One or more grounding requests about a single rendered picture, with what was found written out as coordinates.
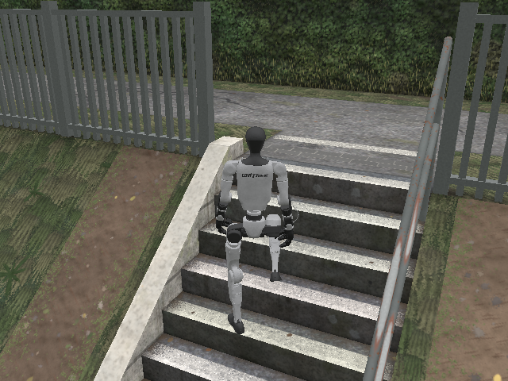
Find stairs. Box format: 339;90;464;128
141;171;432;381

